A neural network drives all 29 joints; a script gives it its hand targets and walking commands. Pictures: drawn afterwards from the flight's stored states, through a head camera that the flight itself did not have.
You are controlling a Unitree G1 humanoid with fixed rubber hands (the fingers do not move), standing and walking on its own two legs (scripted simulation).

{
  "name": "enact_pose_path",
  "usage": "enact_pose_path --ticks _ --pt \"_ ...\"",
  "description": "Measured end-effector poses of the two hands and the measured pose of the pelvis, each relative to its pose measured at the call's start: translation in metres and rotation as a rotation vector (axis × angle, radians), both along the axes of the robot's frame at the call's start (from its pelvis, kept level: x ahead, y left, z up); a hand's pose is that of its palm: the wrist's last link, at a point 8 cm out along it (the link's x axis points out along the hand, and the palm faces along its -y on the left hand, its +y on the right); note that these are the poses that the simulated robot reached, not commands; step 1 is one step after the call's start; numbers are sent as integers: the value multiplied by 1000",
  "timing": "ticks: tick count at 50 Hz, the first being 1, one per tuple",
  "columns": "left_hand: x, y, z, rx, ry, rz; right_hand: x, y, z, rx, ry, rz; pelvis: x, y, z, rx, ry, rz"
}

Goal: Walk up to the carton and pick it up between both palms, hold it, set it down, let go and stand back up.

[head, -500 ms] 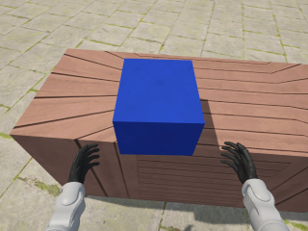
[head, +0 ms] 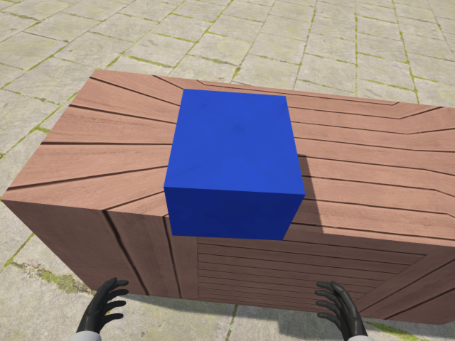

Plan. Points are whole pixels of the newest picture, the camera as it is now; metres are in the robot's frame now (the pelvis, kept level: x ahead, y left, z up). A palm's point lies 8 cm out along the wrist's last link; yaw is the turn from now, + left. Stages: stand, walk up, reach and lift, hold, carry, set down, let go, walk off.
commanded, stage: let go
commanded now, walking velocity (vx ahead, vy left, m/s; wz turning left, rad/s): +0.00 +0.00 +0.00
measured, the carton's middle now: (231, 162) +0.48 -0.02 +0.00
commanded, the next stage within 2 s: stand in 0.40 s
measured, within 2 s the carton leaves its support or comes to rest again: neither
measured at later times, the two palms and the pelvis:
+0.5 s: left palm out of the picture +0.11 +0.23 -0.09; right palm out of the picture +0.11 -0.25 -0.10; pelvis -0.02 -0.01 -0.01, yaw +1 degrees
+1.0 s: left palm out of the picture -0.06 +0.25 -0.13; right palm out of the picture -0.05 -0.26 -0.13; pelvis -0.04 +0.00 +0.00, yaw +1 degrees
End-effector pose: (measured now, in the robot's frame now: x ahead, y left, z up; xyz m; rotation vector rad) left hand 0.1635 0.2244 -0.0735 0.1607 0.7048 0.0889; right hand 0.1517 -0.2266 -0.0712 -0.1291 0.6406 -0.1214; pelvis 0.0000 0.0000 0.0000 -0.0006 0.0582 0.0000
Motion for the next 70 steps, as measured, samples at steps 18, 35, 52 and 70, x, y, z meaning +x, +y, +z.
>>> enact_pose_path --ticks 18,35,52,70 --pt "-29 -2 -9 44 139 -4 -18 -12 -13 -79 97 37 -15 -6 -5 1 -22 4" --pt "-146 18 -44 53 320 95 -122 -51 -47 -133 504 -5 -27 -12 -6 -11 -64 25" --pt "-234 17 -60 32 585 162 -207 -27 -64 -57 712 -80 -39 -4 0 -5 -80 23" --pt "-275 -19 -76 -57 741 168 -230 11 -75 15 782 -79 -44 1 -1 -2 -98 21"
